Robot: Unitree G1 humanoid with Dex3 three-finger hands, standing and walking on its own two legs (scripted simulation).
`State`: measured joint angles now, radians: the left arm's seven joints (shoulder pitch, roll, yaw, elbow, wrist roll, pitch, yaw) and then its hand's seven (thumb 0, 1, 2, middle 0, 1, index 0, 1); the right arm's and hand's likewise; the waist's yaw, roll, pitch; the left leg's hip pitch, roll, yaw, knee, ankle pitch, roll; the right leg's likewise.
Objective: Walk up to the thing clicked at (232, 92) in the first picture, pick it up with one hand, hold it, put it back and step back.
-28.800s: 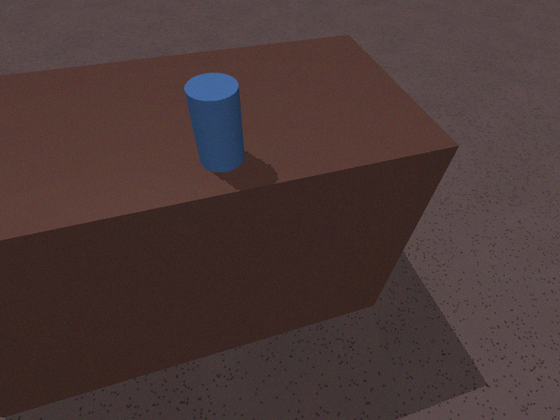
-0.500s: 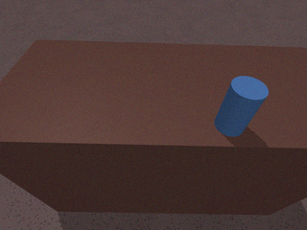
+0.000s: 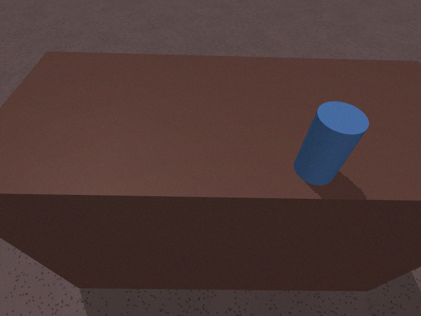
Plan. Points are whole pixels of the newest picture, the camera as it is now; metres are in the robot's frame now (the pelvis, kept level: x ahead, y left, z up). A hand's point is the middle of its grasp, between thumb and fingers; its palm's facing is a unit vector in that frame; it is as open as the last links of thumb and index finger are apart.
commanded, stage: step back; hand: right
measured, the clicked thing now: (326, 145) +0.41 -0.23 +0.10
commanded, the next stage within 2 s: none
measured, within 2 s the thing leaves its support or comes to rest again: neither
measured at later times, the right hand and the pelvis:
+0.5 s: hand out of the picture -0.01 -0.25 -0.17, palm faces -0.08 +0.90 -0.43, open 7.4 cm; pelvis -0.09 +0.03 -0.03, yaw +1 degrees
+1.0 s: hand out of the picture -0.08 -0.24 -0.18, palm faces +0.08 +0.94 -0.34, open 7.4 cm; pelvis -0.18 +0.02 -0.02, yaw -6 degrees
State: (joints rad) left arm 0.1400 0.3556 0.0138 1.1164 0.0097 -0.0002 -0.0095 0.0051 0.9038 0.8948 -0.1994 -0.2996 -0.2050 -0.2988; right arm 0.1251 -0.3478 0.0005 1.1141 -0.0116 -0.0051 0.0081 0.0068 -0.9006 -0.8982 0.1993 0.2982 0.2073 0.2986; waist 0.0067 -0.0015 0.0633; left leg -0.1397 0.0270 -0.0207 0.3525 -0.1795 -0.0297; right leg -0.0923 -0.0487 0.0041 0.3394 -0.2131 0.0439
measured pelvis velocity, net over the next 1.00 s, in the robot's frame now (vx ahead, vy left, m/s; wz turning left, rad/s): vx -0.18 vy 0.02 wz -0.10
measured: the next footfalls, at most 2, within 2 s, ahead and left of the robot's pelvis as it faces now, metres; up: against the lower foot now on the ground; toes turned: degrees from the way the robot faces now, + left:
left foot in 0.46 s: -0.07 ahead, +0.12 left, +0.00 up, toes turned -1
right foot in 0.92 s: -0.15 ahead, -0.07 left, +0.00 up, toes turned -3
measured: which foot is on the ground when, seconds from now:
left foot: down 0.00-0.22, up 0.24-0.44, down 0.46-0.96, up 0.98-1.00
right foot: down 0.00-0.48, up 0.50-0.90, down 0.92-1.00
